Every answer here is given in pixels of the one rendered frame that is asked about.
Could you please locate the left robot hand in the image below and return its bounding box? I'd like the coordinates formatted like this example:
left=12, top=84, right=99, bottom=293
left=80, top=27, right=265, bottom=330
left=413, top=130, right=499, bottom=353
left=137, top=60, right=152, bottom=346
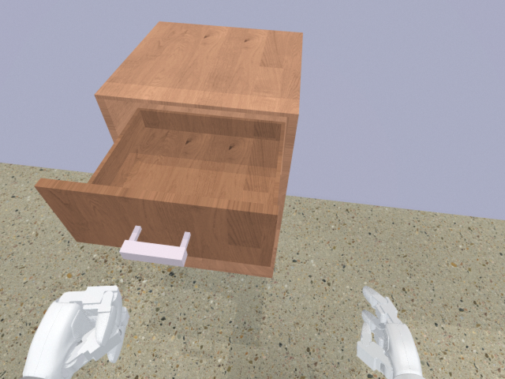
left=23, top=286, right=129, bottom=379

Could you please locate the drawer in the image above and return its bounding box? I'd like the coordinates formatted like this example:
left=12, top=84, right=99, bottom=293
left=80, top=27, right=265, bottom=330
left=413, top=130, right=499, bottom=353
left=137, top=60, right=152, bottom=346
left=34, top=108, right=286, bottom=267

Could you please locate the right robot hand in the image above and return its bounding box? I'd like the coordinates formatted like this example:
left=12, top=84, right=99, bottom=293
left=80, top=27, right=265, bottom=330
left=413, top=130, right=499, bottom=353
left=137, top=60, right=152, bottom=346
left=357, top=286, right=423, bottom=379

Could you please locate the cabinet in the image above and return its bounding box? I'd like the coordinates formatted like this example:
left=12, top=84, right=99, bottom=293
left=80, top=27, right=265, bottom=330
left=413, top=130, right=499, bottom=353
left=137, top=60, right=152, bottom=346
left=95, top=21, right=303, bottom=278

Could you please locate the handle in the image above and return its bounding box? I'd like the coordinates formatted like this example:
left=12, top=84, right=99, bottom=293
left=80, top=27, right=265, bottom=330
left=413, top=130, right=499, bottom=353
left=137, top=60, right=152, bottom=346
left=119, top=226, right=191, bottom=267

